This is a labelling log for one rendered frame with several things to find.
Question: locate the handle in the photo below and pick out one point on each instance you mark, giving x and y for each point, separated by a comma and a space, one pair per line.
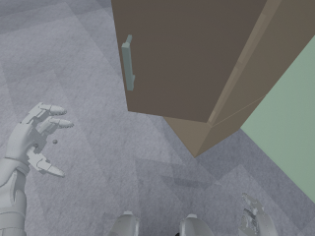
127, 61

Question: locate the left robot forearm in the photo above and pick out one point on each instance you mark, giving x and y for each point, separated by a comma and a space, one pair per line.
13, 200

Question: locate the left robot shin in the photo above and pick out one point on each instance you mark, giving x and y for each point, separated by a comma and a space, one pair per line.
128, 212

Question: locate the left robot thigh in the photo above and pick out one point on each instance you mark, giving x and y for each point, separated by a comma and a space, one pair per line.
125, 225

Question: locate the cupboard door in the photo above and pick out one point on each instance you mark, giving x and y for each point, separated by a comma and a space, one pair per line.
182, 52

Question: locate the left robot hand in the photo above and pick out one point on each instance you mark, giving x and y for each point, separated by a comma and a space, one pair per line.
25, 135

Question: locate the right robot hand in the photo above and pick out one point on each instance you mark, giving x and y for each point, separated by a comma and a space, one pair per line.
261, 223

